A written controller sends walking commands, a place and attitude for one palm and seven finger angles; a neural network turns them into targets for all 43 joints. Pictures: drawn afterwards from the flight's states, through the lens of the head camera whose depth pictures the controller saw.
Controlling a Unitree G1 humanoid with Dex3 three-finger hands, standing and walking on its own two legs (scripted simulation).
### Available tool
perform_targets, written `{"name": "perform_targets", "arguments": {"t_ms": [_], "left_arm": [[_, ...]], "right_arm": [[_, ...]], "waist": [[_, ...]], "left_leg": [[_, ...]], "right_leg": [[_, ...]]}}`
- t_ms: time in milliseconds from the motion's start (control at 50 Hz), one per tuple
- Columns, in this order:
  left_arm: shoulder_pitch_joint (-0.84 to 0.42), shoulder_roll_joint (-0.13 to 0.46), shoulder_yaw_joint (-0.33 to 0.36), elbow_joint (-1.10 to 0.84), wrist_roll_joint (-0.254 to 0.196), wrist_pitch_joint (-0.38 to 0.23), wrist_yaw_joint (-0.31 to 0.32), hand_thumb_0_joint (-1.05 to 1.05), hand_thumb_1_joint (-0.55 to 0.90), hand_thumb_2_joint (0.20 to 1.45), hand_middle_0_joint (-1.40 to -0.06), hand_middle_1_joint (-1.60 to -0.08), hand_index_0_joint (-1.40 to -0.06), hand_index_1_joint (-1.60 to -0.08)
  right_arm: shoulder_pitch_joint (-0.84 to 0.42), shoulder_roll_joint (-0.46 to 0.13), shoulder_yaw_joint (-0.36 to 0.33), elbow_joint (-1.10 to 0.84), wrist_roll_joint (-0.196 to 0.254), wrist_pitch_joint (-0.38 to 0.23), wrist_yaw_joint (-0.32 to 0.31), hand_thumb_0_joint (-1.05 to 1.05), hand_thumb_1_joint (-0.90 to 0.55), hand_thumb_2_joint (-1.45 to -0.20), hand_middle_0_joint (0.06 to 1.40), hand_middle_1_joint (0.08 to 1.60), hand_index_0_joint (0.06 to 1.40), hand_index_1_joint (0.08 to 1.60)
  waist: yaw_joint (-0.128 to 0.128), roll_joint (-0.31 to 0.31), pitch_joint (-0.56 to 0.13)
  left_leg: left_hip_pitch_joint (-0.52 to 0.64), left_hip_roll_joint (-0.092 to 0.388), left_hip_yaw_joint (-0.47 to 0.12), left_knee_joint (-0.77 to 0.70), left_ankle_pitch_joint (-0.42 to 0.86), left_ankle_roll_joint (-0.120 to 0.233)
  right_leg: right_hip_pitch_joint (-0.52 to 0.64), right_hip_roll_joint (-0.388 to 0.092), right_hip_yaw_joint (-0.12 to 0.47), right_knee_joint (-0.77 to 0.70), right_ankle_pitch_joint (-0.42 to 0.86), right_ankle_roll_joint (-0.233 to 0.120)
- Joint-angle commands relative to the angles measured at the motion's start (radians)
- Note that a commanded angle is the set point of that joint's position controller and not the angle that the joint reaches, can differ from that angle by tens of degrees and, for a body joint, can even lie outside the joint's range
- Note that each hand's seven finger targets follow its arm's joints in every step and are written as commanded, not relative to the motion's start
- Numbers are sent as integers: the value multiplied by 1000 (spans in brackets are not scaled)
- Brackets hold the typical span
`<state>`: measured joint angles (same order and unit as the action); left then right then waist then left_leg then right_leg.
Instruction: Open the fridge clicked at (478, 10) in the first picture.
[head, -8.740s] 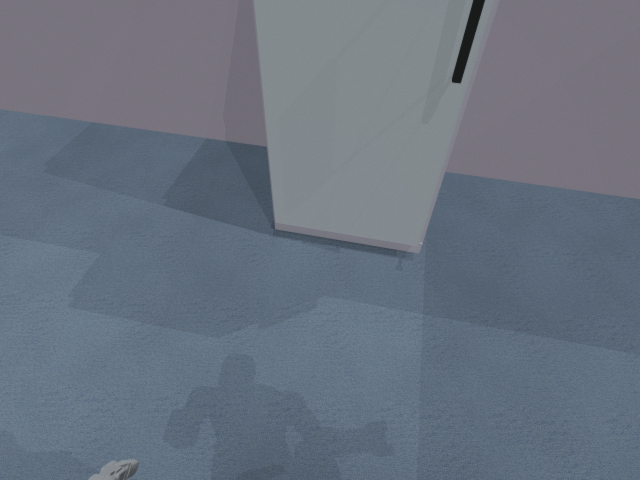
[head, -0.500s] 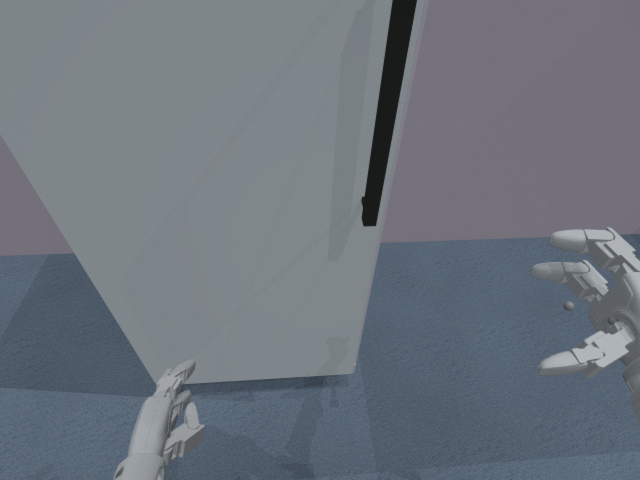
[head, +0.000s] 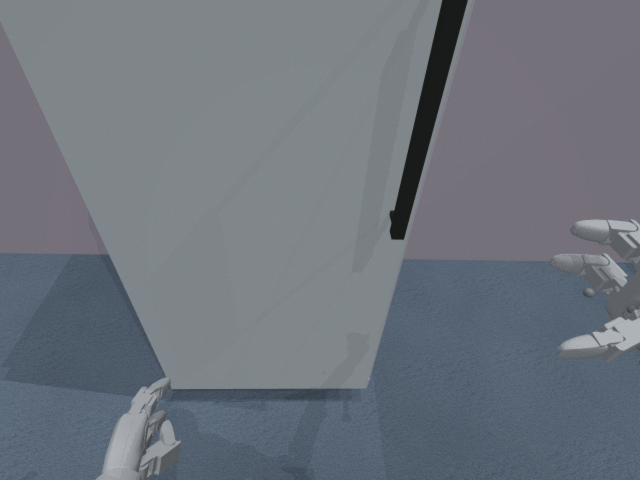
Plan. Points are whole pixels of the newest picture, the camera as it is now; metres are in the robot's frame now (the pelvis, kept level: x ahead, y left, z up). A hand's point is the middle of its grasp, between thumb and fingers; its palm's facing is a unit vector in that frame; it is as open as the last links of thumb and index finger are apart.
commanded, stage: raise the hand to about handle height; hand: right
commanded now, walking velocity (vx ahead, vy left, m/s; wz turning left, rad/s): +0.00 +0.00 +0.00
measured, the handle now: (420, 117) +0.54 -0.13 +0.23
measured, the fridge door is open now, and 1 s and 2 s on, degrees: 0 0 0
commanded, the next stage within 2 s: move the hooked fingers beside the handle in 0.16 s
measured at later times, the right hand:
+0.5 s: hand (573, 272) +0.30 -0.27 +0.17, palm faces +0.07 +1.00 -0.03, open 14.0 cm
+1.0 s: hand (529, 230) +0.37 -0.25 +0.17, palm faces +0.05 +1.00 -0.02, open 14.0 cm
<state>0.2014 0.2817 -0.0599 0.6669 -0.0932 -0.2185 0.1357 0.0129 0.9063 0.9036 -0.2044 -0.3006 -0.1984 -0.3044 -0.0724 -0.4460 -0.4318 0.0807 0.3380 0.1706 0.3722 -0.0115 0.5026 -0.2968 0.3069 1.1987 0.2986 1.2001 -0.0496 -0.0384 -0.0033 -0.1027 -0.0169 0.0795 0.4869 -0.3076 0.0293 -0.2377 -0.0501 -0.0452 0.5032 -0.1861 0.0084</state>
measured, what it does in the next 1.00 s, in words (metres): stands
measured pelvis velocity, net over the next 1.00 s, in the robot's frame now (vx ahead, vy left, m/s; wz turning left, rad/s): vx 0.01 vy -0.02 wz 0.01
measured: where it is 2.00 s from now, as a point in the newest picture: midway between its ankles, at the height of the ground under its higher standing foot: outside the picture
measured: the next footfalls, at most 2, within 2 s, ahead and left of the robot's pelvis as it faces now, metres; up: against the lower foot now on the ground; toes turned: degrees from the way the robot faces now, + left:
none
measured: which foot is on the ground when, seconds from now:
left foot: down 0.00-1.00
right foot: down 0.00-1.00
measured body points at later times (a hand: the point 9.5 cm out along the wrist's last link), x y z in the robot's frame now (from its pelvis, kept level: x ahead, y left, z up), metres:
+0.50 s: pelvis +0.01 -0.01 +0.00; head -0.02 +0.00 +0.45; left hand +0.20 +0.22 -0.07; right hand +0.29 -0.33 +0.17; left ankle -0.02 +0.09 -0.74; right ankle +0.06 -0.13 -0.74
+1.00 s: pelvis +0.01 -0.02 +0.00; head +0.00 -0.02 +0.45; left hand +0.15 +0.24 -0.08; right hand +0.36 -0.30 +0.17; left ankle -0.02 +0.09 -0.74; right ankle +0.06 -0.13 -0.74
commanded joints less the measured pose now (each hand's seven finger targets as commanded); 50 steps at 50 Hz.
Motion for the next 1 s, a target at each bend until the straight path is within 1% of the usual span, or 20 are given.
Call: {"name": "perform_targets", "arguments": {"t_ms": [0, 120, 140, 260, 300, 400, 460, 520, 540, 580, 620, 640, 680, 720, 760, 820, 840, 860, 920, 980], "left_arm": [[-166, 108, 42, -175, -1, -67, 12, 0, 900, 900, -200, -300, -200, -300], [-158, 116, 47, -181, -3, -56, 14, 0, 900, 900, -200, -300, -200, -300], [-157, 120, 50, -179, -1, -55, 13, 0, 900, 900, -200, -300, -200, -300], [-158, 108, 47, -186, 0, -50, 9, 0, 900, 900, -200, -300, -200, -300], [-155, 106, 44, -182, -2, -48, 11, 0, 900, 900, -200, -300, -200, -300], [-144, 111, 46, -167, -1, -40, 18, 0, 900, 900, -200, -300, -200, -300], [-151, 110, 47, -167, 0, -38, 19, 0, 900, 900, -200, -300, -200, -300], [-146, 108, 44, -165, 2, -34, 20, 0, 900, 900, -200, -300, -200, -300], [-142, 111, 46, -158, 4, -34, 19, 0, 900, 900, -200, -300, -200, -300], [-140, 109, 45, -156, 7, -30, 19, 0, 900, 900, -200, -300, -200, -300], [-137, 110, 46, -154, 5, -24, 17, 0, 900, 900, -200, -300, -200, -300], [-129, 116, 49, -145, 7, -21, 15, 0, 900, 900, -200, -300, -200, -300], [-128, 113, 49, -149, 7, -14, 14, 0, 900, 900, -200, -300, -200, -300], [-123, 112, 48, -147, 4, -6, 13, 0, 900, 900, -200, -300, -200, -300], [-114, 120, 54, -136, 4, -2, 13, 0, 900, 900, -200, -300, -200, -300], [-102, 120, 57, -135, 7, 3, 12, 0, 900, 900, -200, -300, -200, -300], [-99, 123, 59, -131, 7, 4, 12, 0, 900, 900, -200, -300, -200, -300], [-98, 120, 60, -133, 8, 3, 12, 0, 900, 900, -200, -300, -200, -300], [-82, 118, 63, -122, 9, 4, 11, 0, 900, 900, -200, -300, -200, -300], [-68, 124, 70, -112, 8, 8, 9, 0, 900, 900, -200, -300, -200, -300]], "right_arm": [[-308, -275, -82, -208, 13, -69, -13, 0, 500, -300, 300, 1200, 300, 1200], [-286, -285, -97, -175, 24, -28, 9, 0, 500, -300, 300, 1200, 300, 1200], [-270, -299, -115, -172, 29, -29, 9, 0, 500, -300, 300, 1200, 300, 1200], [-324, -279, -98, -220, 27, -41, 4, 0, 500, -300, 300, 1200, 300, 1200], [-355, -244, -57, -213, 22, -44, -1, 0, 500, -300, 300, 1200, 300, 1200], [-408, -231, -25, -140, 4, -32, -15, 0, 500, -300, 300, 1200, 300, 1200], [-504, -227, -1, -158, -11, -36, -32, 0, 500, -300, 300, 1200, 300, 1200], [-529, -208, 18, -130, -23, -40, -48, 0, 500, -300, 300, 1200, 300, 1200], [-533, -208, 21, -117, -24, -43, -55, 0, 500, -300, 300, 1200, 300, 1200], [-566, -207, 18, -100, -34, -45, -66, 0, 500, -300, 300, 1200, 300, 1200], [-574, -203, 23, -74, -39, -42, -73, 0, 500, -300, 300, 1200, 300, 1200], [-564, -223, 10, -40, -44, -39, -79, 0, 500, -300, 300, 1200, 300, 1200], [-566, -224, 0, -12, -50, -30, -86, 0, 500, -300, 300, 1200, 300, 1200], [-601, -190, 40, 15, -56, -23, -89, 0, 500, -300, 300, 1200, 300, 1200], [-639, -221, 22, 50, -61, -24, -95, 0, 500, -300, 300, 1200, 300, 1200], [-705, -226, 26, 51, -67, -46, -97, 0, 500, -300, 300, 1200, 300, 1200], [-708, -232, 29, 47, -69, -59, -100, 0, 500, -300, 300, 1200, 300, 1200], [-753, -224, 42, 21, -71, -71, -102, 0, 500, -300, 300, 1200, 300, 1200], [-800, -185, 83, 36, -77, -96, -106, 0, 500, -300, 300, 1200, 300, 1200], [-760, -189, 72, 99, -77, -91, -113, 0, 500, -300, 300, 1200, 300, 1200]], "waist": [[2, -54, -117], [-3, 24, -150], [-4, 47, -168], [-1, -26, -202], [11, -39, -172], [23, -20, -137], [26, -44, -184], [25, -52, -199], [29, -15, -205], [26, -32, -228], [26, -37, -220], [24, -7, -225], [21, 0, -224], [31, -15, -199], [39, 11, -188], [45, -27, -217], [46, -14, -228], [52, -42, -255], [66, -78, -255], [61, -29, -256]], "left_leg": [[-139, 14, -81, -129, 151, -48], [-127, 13, -76, -109, 216, -60], [-110, 26, -100, -104, 253, -73], [-114, 14, -69, -80, 300, -55], [-137, 3, -56, -84, 272, -45], [-173, 0, -47, -100, 189, -36], [-163, 4, -48, -102, 166, -28], [-158, -2, -33, -97, 164, -19], [-154, 0, -39, -100, 172, -21], [-148, -1, -32, -96, 171, -17], [-152, -2, -31, -99, 169, -16], [-144, 0, -36, -101, 170, -16], [-142, 1, -34, -103, 167, -17], [-160, -1, -31, -107, 146, -17], [-168, 2, -40, -116, 141, -19], [-166, -1, -42, -111, 150, -14], [-155, -1, -45, -109, 162, -13], [-158, 1, -48, -107, 171, -14], [-174, -6, -40, -103, 170, -9], [-170, -5, -41, -103, 181, -12]], "right_leg": [[157, 47, 36, -48, 57, -31], [155, 47, 42, -34, 91, -35], [150, 41, 40, -17, 107, -34], [185, 43, 38, -21, 150, -33], [191, 44, 41, -32, 139, -32], [175, 41, 49, -49, 86, -31], [195, 39, 53, -53, 80, -30], [209, 38, 63, -65, 88, -26], [207, 35, 57, -56, 92, -30], [216, 34, 64, -68, 100, -28], [212, 33, 63, -73, 97, -26], [202, 32, 57, -65, 97, -29], [192, 31, 56, -75, 93, -29], [181, 31, 58, -81, 73, -24], [167, 27, 51, -75, 67, -29], [188, 28, 55, -74, 82, -27], [188, 24, 49, -64, 95, -29], [203, 27, 51, -65, 102, -29], [227, 25, 62, -66, 107, -24], [212, 24, 57, -61, 108, -29]]}}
